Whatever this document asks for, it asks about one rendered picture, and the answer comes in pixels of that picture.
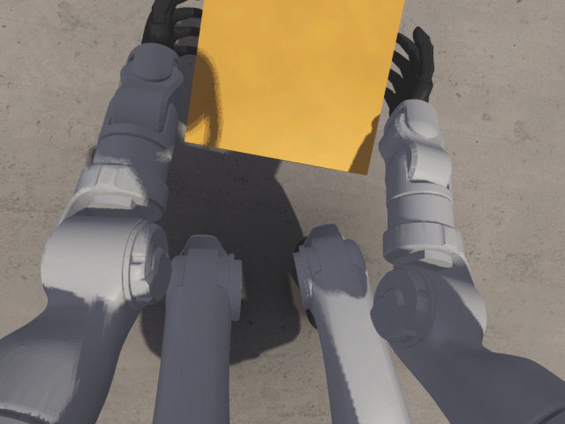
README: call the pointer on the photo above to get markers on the robot right hand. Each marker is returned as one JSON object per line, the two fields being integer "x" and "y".
{"x": 417, "y": 73}

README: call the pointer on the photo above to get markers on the robot right forearm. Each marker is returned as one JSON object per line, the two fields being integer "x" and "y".
{"x": 419, "y": 199}

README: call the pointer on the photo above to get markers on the robot right thigh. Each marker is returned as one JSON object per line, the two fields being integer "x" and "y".
{"x": 363, "y": 386}

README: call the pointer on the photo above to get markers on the right robot upper arm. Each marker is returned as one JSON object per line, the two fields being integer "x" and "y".
{"x": 435, "y": 324}

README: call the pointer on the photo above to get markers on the robot right shin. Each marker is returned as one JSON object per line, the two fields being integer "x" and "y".
{"x": 328, "y": 229}

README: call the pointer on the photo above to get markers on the carton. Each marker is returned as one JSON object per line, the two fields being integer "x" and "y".
{"x": 301, "y": 81}

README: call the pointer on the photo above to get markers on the left robot upper arm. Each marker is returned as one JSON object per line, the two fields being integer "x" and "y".
{"x": 98, "y": 273}

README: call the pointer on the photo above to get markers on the robot left forearm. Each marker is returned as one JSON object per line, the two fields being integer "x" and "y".
{"x": 128, "y": 175}

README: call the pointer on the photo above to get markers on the robot left hand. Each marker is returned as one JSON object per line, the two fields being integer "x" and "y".
{"x": 161, "y": 21}

